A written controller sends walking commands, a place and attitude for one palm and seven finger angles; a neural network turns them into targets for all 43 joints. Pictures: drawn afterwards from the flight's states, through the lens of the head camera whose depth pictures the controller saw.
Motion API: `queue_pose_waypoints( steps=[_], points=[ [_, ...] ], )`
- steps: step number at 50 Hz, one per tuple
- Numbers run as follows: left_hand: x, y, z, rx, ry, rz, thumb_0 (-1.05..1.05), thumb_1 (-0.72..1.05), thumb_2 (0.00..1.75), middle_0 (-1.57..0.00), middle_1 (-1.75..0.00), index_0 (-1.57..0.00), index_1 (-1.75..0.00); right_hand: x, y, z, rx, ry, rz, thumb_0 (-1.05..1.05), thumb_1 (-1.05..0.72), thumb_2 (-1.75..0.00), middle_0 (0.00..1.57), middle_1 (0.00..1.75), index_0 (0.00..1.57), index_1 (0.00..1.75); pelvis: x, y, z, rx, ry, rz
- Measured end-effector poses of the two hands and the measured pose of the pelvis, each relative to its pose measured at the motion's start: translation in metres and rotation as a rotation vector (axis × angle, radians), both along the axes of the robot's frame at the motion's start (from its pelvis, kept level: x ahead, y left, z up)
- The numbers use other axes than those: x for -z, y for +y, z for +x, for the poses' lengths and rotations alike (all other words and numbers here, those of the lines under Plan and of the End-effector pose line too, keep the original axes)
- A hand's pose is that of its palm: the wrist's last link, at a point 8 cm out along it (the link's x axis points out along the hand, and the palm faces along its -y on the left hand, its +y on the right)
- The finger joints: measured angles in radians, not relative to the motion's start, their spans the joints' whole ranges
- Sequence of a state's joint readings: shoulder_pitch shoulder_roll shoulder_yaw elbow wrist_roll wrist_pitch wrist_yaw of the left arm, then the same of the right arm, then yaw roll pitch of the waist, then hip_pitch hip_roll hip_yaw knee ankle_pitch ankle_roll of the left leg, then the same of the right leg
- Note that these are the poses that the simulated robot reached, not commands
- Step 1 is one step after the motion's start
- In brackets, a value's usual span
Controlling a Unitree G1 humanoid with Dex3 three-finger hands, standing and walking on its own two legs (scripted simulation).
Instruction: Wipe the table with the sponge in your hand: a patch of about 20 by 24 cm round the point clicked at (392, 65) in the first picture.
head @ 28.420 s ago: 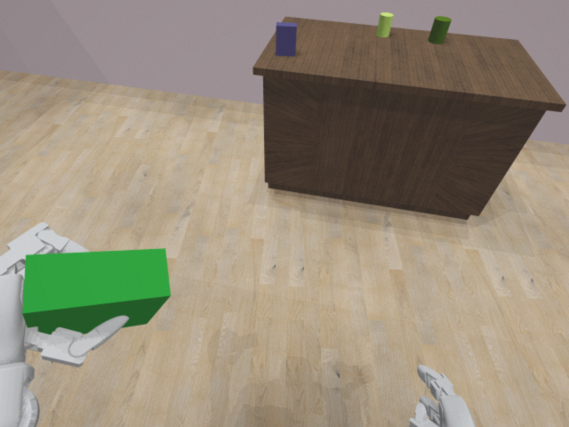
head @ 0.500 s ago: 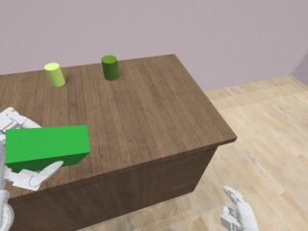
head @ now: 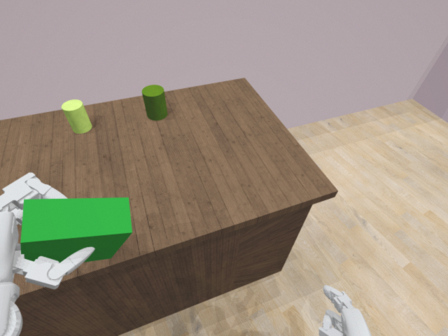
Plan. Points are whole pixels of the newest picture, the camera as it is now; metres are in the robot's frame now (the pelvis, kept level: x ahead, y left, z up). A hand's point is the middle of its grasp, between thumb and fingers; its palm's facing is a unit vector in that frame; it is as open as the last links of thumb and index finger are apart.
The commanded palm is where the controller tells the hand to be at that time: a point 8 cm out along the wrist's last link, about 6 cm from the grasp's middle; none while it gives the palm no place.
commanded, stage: come to a stop and stand still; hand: left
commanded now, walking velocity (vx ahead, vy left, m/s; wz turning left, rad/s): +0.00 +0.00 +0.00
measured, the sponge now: (90, 232) +0.23 +0.22 +0.12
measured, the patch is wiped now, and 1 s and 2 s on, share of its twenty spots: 0.00 0.00 0.00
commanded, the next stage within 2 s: look again from close up in 0.66 s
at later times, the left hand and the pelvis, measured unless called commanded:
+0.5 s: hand (86, 214) +0.24 +0.22 +0.15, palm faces +0.38 -0.85 -0.36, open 9.4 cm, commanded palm +0.19 +0.26 +0.17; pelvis +0.03 -0.03 +0.00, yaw +0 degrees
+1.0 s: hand (70, 206) +0.24 +0.23 +0.17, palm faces +0.32 -0.82 -0.48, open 9.4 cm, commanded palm +0.17 +0.28 +0.17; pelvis +0.00 +0.00 -0.01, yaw -2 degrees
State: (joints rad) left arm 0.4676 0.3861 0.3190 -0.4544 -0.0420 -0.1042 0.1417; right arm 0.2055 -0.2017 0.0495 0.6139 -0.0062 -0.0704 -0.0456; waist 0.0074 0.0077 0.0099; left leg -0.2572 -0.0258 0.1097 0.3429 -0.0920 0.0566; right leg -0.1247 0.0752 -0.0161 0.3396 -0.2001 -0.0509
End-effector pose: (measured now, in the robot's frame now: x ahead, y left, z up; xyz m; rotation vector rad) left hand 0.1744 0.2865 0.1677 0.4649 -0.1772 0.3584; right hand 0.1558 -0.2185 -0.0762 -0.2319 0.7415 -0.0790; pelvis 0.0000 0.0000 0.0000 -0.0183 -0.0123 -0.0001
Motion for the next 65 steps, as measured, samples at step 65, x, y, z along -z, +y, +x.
queue_pose_waypoints(
  steps=[65],
  points=[
    [-0.013, 0.041, 0.018, 0.000, -0.168, 0.031, -0.01, -0.45, 1.06, -0.80, -1.39, -0.80, -1.39, 0.002, 0.027, -0.015, 0.000, -0.057, 0.005, 0.01, -0.90, -0.90, 0.20, 0.30, 0.20, 0.30, 0.011, 0.031, -0.008, 0.049, -0.030, 0.016]
  ],
)
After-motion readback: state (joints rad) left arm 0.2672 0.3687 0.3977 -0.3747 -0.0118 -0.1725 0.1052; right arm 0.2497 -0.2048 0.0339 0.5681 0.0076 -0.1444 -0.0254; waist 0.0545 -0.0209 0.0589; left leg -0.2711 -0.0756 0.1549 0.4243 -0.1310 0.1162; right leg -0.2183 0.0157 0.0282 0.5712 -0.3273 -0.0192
